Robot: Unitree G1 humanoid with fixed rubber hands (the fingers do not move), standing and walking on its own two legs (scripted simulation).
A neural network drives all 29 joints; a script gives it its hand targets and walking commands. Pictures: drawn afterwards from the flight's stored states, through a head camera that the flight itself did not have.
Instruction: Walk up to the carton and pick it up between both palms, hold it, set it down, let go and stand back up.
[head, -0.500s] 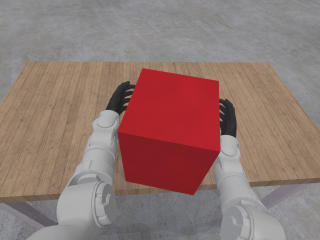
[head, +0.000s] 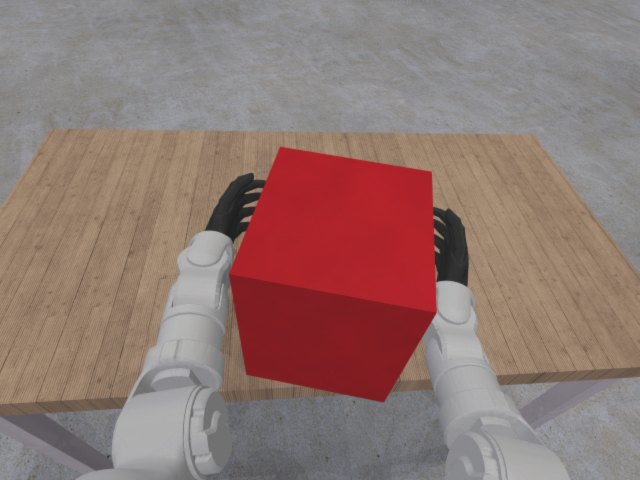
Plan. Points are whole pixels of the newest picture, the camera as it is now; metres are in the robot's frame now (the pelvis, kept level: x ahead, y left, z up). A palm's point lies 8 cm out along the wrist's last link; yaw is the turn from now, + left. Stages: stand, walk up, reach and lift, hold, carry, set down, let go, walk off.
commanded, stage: reach and lift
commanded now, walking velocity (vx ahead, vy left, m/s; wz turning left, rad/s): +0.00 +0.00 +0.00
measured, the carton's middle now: (333, 279) +0.36 -0.03 +0.03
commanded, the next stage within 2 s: none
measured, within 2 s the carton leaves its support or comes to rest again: leaves its support in 0.46 s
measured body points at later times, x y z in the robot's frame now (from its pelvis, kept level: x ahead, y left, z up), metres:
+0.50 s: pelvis -0.02 +0.00 +0.00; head -0.01 +0.04 +0.45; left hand +0.41 +0.10 +0.10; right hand +0.33 -0.18 +0.07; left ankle -0.02 +0.09 -0.75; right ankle -0.01 -0.15 -0.75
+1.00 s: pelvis -0.03 -0.01 +0.00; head -0.03 +0.02 +0.45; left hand +0.39 +0.10 +0.13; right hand +0.35 -0.19 +0.12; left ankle -0.02 +0.09 -0.75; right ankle -0.01 -0.15 -0.75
